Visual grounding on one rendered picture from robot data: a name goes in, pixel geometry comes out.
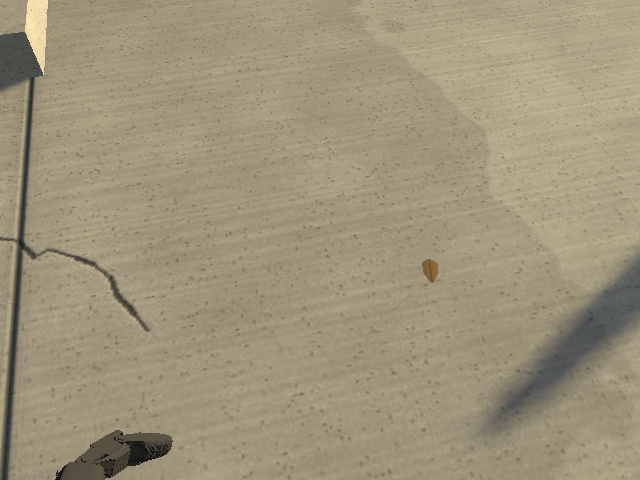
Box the robot left hand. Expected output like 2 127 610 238
55 430 173 480

